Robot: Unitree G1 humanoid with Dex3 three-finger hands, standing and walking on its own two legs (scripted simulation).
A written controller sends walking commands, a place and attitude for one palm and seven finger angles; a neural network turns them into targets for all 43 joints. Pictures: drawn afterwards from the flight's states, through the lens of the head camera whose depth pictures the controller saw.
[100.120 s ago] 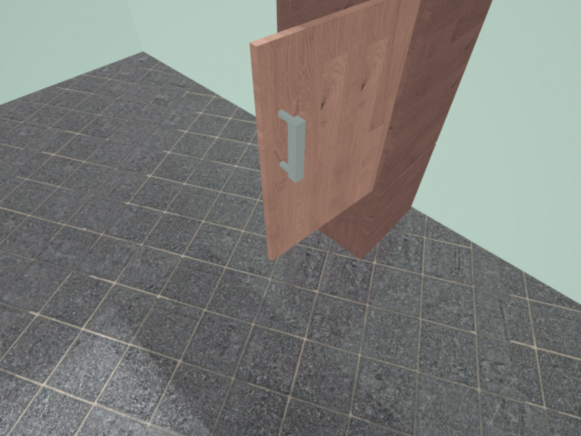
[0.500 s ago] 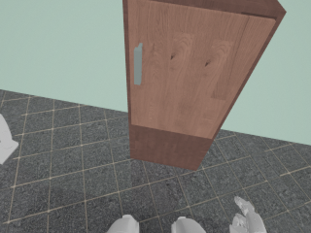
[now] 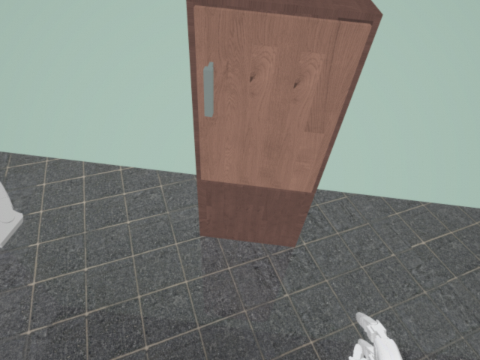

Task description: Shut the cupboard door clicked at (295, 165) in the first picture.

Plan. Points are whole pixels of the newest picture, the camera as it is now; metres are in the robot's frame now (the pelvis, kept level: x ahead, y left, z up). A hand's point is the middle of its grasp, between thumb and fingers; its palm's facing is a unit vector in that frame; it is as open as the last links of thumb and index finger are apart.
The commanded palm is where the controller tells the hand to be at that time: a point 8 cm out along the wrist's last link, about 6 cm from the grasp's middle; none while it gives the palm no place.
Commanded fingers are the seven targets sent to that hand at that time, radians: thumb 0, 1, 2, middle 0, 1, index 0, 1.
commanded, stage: stop stepping back and stand still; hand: left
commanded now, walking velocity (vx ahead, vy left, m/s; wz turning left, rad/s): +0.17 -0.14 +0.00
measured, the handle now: (209, 89) +0.78 +0.14 +0.07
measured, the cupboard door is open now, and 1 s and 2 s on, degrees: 0 0 0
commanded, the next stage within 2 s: let the arm hang, fingers relaxed in 0.56 s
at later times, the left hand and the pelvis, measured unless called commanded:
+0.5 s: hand (16, 318) +0.12 +0.24 +0.17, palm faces +0.49 -0.76 -0.43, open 7.4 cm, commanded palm +0.06 +0.27 +0.20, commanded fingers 0.00 0.90 0.90 -0.20 -0.30 -0.20 -0.30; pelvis -0.08 -0.03 +0.02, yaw +0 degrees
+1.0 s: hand out of the picture -0.01 +0.18 -0.15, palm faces +0.11 -0.98 -0.16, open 6.9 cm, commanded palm none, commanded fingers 0.00 0.90 0.90 -0.20 -0.30 -0.20 -0.30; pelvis -0.08 +0.01 +0.01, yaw +3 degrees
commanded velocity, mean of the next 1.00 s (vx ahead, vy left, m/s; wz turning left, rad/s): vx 0.11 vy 0.04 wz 0.00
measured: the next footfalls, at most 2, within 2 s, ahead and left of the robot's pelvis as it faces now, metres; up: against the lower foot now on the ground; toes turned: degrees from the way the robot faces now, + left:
right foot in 0.24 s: -0.01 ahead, -0.09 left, +0.00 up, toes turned -1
left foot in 0.68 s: -0.03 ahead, +0.12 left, +0.00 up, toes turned +4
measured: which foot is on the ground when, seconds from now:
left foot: down 0.00-0.22, up 0.24-0.66, down 0.68-1.00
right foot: up 0.00-0.22, down 0.24-1.00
